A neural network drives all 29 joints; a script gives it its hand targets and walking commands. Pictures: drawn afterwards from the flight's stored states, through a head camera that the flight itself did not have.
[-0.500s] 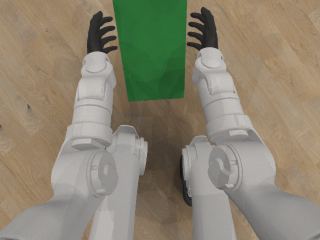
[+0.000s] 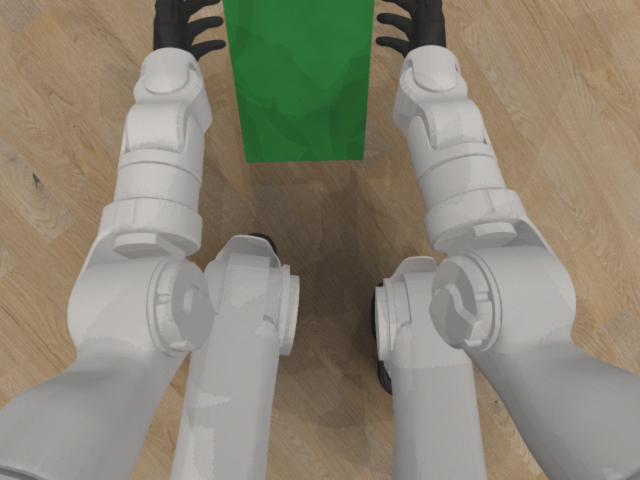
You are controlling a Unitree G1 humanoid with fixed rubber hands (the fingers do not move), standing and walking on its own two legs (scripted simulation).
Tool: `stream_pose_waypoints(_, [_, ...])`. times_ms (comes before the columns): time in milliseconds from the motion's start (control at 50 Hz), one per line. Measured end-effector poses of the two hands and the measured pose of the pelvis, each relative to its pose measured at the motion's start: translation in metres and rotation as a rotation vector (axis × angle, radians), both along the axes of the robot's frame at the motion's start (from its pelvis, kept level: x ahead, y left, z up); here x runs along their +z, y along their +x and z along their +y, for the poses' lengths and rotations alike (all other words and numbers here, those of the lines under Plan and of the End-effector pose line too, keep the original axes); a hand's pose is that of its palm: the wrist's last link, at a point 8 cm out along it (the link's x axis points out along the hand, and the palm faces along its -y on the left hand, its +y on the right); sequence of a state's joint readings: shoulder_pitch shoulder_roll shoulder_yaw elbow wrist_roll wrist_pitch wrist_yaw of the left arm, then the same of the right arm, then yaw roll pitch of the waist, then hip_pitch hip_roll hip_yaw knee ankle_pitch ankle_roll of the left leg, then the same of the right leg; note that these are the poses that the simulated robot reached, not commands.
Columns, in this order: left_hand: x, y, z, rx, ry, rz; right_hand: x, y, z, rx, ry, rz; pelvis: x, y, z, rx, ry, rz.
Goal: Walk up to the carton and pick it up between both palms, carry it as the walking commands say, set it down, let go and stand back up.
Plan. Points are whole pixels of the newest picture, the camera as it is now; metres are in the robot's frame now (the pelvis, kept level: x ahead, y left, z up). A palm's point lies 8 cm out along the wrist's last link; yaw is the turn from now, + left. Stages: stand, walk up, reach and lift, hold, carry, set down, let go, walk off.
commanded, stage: set down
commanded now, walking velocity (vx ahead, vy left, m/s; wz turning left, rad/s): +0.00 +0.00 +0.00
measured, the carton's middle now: (301, 45) +0.55 +0.10 -0.27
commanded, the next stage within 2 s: none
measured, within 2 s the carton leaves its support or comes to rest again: neither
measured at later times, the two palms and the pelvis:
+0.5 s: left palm (176, 29) +0.52 +0.22 -0.16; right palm (424, 28) +0.55 -0.03 -0.17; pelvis +0.01 +0.00 -0.01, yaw +1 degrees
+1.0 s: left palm (177, 22) +0.52 +0.22 -0.17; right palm (425, 23) +0.56 -0.03 -0.18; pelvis +0.02 +0.00 -0.01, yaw +0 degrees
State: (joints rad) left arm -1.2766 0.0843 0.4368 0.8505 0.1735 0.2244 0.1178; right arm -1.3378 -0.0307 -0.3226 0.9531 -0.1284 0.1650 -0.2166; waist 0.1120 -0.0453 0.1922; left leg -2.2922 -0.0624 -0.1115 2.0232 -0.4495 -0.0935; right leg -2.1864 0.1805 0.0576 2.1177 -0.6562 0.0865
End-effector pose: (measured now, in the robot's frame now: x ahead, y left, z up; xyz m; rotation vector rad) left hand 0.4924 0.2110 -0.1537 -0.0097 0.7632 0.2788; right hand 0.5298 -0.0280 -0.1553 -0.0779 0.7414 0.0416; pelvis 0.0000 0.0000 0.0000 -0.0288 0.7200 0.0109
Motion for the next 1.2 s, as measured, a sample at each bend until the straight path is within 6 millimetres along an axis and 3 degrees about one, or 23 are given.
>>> stream_pose_waypoints(360, [-0.009, 0.022, 0.006, -0.053, 0.005, 0.0, -0.012, 0.021, -0.002, 0.06, 0.037, -0.026, -0.012, 0.006, -0.002, -0.023, 0.029, 0.007])
stream_pose_waypoints(1200, [-0.021, 0.036, 0.01, -0.069, -0.013, -0.018, -0.023, 0.035, -0.004, 0.095, 0.066, -0.043, -0.006, 0.02, 0.002, -0.017, 0.027, 0.071])
